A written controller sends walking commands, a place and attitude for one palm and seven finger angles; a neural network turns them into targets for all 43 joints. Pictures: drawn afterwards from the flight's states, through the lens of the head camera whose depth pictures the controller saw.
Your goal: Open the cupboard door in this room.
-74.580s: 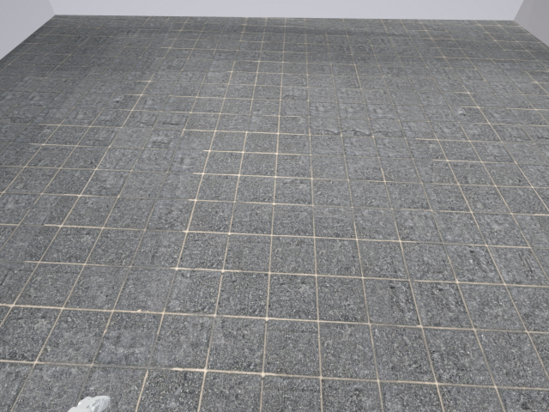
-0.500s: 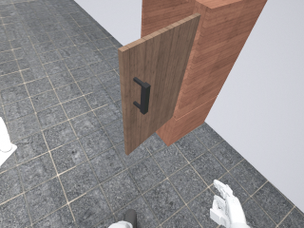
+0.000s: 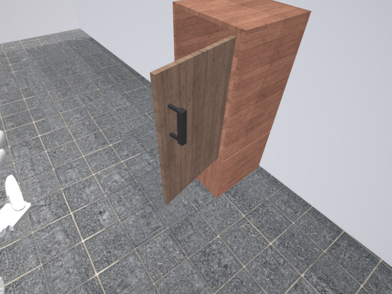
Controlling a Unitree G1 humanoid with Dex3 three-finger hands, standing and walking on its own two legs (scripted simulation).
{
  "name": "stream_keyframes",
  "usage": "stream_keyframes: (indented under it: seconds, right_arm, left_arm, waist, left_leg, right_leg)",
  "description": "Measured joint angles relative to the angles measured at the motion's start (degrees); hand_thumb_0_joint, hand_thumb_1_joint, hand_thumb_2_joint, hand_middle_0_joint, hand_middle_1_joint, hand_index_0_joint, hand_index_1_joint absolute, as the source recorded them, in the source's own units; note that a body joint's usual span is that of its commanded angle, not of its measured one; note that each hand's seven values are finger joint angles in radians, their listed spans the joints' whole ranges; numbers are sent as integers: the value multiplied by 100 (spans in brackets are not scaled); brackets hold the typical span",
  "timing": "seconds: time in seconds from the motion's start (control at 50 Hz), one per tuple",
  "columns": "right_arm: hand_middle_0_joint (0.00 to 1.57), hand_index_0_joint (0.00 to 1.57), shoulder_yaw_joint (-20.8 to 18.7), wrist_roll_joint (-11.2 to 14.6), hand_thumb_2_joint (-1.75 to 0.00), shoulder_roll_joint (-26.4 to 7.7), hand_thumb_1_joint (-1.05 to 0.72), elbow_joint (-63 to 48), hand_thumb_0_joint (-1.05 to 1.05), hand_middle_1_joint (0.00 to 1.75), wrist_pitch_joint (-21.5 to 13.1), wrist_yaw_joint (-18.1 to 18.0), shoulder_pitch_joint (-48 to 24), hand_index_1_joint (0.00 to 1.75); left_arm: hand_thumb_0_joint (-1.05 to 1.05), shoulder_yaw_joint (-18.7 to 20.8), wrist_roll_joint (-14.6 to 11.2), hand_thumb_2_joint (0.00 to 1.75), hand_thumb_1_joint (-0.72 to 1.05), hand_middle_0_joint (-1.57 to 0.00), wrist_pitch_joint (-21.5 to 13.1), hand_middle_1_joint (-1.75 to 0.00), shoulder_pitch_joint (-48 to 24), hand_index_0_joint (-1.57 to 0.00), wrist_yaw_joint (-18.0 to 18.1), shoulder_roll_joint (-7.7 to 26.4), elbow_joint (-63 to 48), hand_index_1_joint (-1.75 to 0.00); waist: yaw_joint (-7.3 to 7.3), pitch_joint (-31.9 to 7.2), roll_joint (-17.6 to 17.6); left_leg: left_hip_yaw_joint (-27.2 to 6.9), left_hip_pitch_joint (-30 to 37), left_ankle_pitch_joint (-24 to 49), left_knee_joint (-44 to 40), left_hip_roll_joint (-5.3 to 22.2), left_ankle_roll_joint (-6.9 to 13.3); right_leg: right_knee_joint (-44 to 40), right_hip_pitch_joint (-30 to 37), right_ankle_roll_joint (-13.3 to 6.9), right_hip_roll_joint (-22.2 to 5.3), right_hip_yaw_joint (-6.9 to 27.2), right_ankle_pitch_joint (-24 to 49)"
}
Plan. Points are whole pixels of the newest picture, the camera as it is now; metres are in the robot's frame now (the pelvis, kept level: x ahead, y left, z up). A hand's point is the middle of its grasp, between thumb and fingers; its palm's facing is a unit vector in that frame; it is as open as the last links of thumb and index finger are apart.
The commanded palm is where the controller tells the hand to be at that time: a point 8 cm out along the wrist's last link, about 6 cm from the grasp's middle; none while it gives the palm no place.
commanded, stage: stop stepping back and stand still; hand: left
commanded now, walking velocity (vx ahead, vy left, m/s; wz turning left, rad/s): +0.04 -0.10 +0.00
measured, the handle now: (177, 124) +0.58 +0.10 +0.02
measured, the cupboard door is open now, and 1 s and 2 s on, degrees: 100 100 100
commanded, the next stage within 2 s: let the arm hang, fingers relaxed in 0.36 s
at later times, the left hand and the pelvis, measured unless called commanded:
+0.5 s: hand (34, 225) +0.19 +0.27 +0.12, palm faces +0.38 -0.81 -0.44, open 7.4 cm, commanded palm none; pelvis -0.02 +0.02 -0.01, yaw +0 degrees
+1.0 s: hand out of the picture -0.04 +0.21 -0.17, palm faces +0.07 -0.97 -0.25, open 7.2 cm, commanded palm none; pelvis -0.03 +0.01 +0.00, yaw +3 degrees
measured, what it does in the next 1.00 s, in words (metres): steps on the spot: left foot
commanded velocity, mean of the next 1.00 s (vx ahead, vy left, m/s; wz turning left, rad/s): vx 0.03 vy -0.02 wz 0.00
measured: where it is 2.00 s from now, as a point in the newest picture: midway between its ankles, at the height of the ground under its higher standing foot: outside the picture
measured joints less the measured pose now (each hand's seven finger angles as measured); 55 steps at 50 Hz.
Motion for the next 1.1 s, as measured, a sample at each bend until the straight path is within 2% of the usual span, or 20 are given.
stream_keyframes:
  seconds: [0.02,0.08,0.16,0.24,0.3,0.38,0.46,0.5,0.56,0.6,0.66,0.72,0.76,0.82,0.86,0.98,1.1]
  right_arm:
    - [21,20,-16,3,-90,-54,-91,-48,1,30,-38,11,-29,30]
    - [21,20,-12,41,-90,102,-91,-131,1,30,-21,60,-365,30]
    - [21,20,122,40,-90,355,-91,-492,1,30,-121,149,-624,30]
    - [21,20,276,39,-90,543,-91,-628,1,30,-123,204,-729,30]
    - [21,20,333,29,-90,561,-91,-639,1,30,-64,225,-732,30]
    - [21,20,300,16,-90,428,-90,-522,1,30,13,236,-704,30]
    - [21,20,241,12,-90,338,-91,-355,1,30,86,194,-660,30]
    - [21,20,89,-8,-90,165,-91,-130,1,30,2,404,-671,30]
    - [21,20,-18,-96,-90,-95,-91,204,1,30,334,536,-816,30]
    - [21,20,-6,-144,-90,-131,-91,359,1,30,508,553,-874,30]
    - [21,20,-5,-129,-90,-96,-91,614,1,30,704,558,-943,30]
    - [21,20,7,-117,-90,37,-91,898,1,30,827,516,-869,30]
    - [20,20,29,-111,-90,174,-91,1151,1,30,866,479,-744,30]
    - [20,20,78,-127,-90,321,-91,1542,0,30,917,451,-571,30]
    - [20,20,96,-118,-90,388,-91,1744,0,30,948,445,-513,30]
    - [20,20,106,-86,-90,544,-91,2099,0,30,923,442,-412,30]
    - [20,20,118,-76,-90,636,-91,2266,0,30,872,428,-363,30]
  left_arm:
    - [1,-56,-2,90,89,-21,26,-30,-51,-22,11,-69,-40,-30]
    - [1,-70,-26,90,89,-21,53,-30,12,-21,-11,-4,-236,-30]
    - [1,51,-50,90,89,-21,-10,-30,350,-21,-93,342,-568,-30]
    - [1,160,-94,90,89,-22,-97,-30,372,-22,-119,524,-560,-30]
    - [1,154,-120,90,89,-22,-78,-30,330,-22,-109,400,-397,-30]
    - [1,-21,-123,90,89,-21,44,-30,235,-22,-86,123,-289,-30]
    - [1,-147,-111,90,89,-21,121,-30,159,-22,-94,4,-257,-30]
    - [1,-468,94,90,89,-21,75,-30,-231,-21,-355,26,555,-30]
    - [0,-1155,210,90,89,-20,697,-30,-1015,-21,-723,-125,2631,-30]
    - [0,-1523,242,90,90,-20,1035,-30,-1358,-20,-849,-300,4016,-29]
    - [0,-2026,264,90,91,-20,1252,-30,-1530,-20,-942,-708,5727,-29]
    - [1,-2377,229,90,91,-20,1281,-30,-1440,-20,-980,-1082,6856,-29]
    - [-2,-2202,91,90,96,-21,1212,-30,-1421,-21,-823,-1186,7298,-29]
    - [-4,-2152,113,90,100,-21,1176,-30,-1480,-21,-832,-1028,7753,-30]
    - [-4,-2172,122,90,100,-21,1156,-30,-1462,-21,-860,-951,8013,-30]
    - [-2,-2207,117,90,95,-21,1127,-30,-1326,-21,-868,-874,8619,-29]
    - [0,-2225,113,90,92,-20,1099,-30,-1272,-20,-844,-970,8861,-29]
  waist:
    - [-31,44,115]
    - [-78,313,-56]
    - [-146,412,-76]
    - [-113,390,42]
    - [-45,326,175]
    - [50,332,290]
    - [54,464,128]
    - [39,380,201]
    - [-53,293,321]
    - [-141,321,266]
    - [-243,520,301]
    - [-289,728,172]
    - [-235,808,27]
    - [-93,855,2]
    - [-50,874,59]
    - [-61,872,246]
    - [-72,828,348]
  left_leg:
    - [-51,267,175,-371,90,20]
    - [70,408,151,-462,-19,-212]
    - [181,377,159,-372,-19,-225]
    - [134,291,156,-280,64,-242]
    - [88,172,89,-167,121,-219]
    - [-78,2,-36,93,77,-74]
    - [-64,232,51,-144,-31,-208]
    - [-120,69,84,-111,-115,-161]
    - [-183,-169,73,44,-316,-75]
    - [-185,-228,47,129,-432,-71]
    - [-225,-140,21,144,-334,-130]
    - [-274,14,54,53,-232,-170]
    - [-319,125,140,-109,-207,-218]
    - [-387,230,298,-375,-159,-235]
    - [-397,282,386,-518,-138,-234]
    - [-349,424,561,-828,-152,-206]
    - [-288,520,633,-962,-194,-171]
  right_leg:
    - [109,-52,25,42,-73,-48]
    - [332,-93,43,-104,19,-76]
    - [407,-155,130,-111,131,-37]
    - [328,-155,109,-29,85,37]
    - [278,-194,44,36,47,73]
    - [312,-247,8,95,5,48]
    - [297,-115,77,-9,36,5]
    - [563,-364,153,-103,-5,32]
    - [1157,-725,226,-208,239,-297]
    - [1052,-655,231,-245,391,-313]
    - [944,-516,166,-139,363,-364]
    - [719,-297,104,-44,299,-231]
    - [523,-157,96,-19,256,-144]
    - [135,19,91,33,193,59]
    - [-78,103,91,55,185,186]
    - [-389,232,117,41,233,375]
    - [-429,270,153,-5,291,412]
